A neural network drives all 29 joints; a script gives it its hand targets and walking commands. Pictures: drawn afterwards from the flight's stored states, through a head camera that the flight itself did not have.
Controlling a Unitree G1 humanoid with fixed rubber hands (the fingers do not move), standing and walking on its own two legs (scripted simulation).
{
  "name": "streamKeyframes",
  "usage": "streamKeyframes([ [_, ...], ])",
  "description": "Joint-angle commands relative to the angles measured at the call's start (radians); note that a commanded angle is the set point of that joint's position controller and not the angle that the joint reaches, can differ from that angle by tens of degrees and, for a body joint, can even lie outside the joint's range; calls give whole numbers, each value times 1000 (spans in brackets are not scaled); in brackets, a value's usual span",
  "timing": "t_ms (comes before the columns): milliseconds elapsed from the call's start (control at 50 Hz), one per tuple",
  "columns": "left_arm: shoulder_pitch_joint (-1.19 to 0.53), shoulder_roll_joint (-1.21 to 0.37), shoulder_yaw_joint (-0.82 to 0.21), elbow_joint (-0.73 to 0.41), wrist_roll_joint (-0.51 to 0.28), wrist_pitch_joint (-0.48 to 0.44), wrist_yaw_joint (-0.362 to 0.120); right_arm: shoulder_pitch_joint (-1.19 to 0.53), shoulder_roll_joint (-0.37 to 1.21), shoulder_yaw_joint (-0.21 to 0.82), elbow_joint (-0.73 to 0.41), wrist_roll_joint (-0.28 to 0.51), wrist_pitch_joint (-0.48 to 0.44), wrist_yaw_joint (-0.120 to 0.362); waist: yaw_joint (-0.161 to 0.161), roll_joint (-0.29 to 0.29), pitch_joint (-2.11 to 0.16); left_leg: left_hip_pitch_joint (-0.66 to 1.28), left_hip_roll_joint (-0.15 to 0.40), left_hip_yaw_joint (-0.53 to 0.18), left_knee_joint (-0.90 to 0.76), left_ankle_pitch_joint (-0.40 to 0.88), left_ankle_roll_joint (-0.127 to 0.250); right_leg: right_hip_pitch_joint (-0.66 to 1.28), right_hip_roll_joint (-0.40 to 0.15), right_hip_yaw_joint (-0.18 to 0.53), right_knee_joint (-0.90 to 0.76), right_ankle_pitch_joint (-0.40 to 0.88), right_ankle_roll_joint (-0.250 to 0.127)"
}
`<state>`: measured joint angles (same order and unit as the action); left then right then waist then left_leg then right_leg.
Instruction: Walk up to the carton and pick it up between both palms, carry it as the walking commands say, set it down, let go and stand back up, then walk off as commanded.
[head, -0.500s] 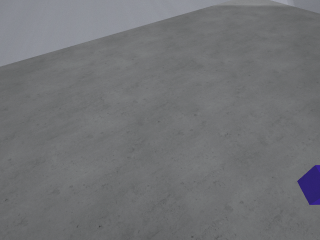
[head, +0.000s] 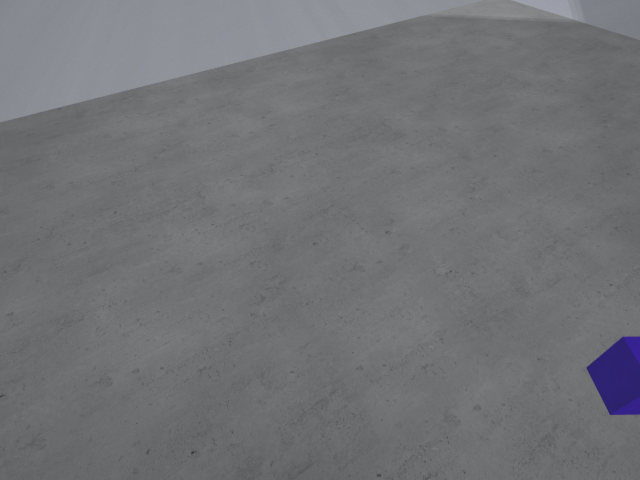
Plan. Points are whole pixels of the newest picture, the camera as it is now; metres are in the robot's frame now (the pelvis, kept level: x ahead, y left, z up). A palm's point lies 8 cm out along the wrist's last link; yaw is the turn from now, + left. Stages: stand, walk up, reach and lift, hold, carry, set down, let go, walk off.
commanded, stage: stand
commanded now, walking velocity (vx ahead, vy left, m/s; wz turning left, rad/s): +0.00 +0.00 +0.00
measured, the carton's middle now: out of the picture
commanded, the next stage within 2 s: none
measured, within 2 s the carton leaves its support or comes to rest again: neither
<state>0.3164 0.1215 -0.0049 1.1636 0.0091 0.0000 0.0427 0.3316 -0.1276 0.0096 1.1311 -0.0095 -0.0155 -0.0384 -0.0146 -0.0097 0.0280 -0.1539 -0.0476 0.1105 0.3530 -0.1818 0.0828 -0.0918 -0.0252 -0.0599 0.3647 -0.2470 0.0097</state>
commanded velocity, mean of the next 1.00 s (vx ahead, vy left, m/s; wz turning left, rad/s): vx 0.00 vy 0.00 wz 0.00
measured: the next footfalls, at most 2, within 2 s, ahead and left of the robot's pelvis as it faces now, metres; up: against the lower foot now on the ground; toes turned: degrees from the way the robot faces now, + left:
none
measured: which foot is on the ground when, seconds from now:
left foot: down 0.00-1.00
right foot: down 0.00-1.00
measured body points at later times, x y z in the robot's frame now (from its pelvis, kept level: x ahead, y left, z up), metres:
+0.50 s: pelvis +0.01 +0.01 +0.00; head +0.02 +0.01 +0.45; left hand -0.04 +0.21 -0.17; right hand -0.03 -0.20 -0.16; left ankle +0.01 +0.06 -0.75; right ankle -0.03 -0.12 -0.74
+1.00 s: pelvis +0.01 +0.01 +0.00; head +0.02 +0.02 +0.45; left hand -0.03 +0.22 -0.17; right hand -0.02 -0.21 -0.16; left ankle +0.01 +0.06 -0.75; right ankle -0.03 -0.12 -0.74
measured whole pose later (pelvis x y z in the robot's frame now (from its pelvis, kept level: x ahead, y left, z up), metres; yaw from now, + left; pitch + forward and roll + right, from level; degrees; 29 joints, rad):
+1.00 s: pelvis +0.01 +0.01 +0.00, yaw +0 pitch -1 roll +0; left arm 0.36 0.12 0.00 1.15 0.01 -0.01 0.05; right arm 0.35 -0.12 -0.01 1.13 -0.01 -0.03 -0.04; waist -0.01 -0.02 0.03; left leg -0.15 -0.07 0.11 0.36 -0.21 0.09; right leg -0.09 -0.04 -0.06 0.38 -0.28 0.03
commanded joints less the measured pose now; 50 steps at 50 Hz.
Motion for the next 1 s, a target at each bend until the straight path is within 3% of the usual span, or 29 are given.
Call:
streamKeyframes([
  [0,78,58,6,2,0,-4,4,82,-75,-11,-2,1,-5,-3,-1,7,66,13,163,-183,-87,47,-16,-93,-84,85,-59,71,-24],
  [820,146,29,0,25,-1,-5,12,117,-43,-19,25,5,-10,-9,4,8,64,32,155,-179,-76,148,-30,-100,-86,69,-45,76,-14],
  [980,106,130,29,-41,4,-20,12,67,-145,-45,-32,-2,-27,-11,6,9,56,31,171,-186,-60,167,-34,-91,-97,77,-24,84,-18],
])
